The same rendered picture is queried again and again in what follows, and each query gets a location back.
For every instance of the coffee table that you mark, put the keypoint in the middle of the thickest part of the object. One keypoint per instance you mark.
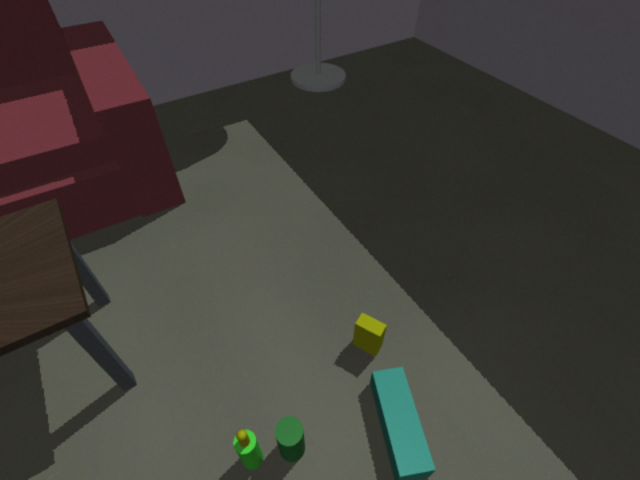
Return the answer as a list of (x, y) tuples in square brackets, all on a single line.
[(42, 276)]

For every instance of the sofa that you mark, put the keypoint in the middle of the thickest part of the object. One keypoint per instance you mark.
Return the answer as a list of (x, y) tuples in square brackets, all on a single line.
[(76, 124)]

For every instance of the floor lamp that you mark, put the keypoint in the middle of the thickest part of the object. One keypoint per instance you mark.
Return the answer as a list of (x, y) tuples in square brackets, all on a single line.
[(318, 77)]

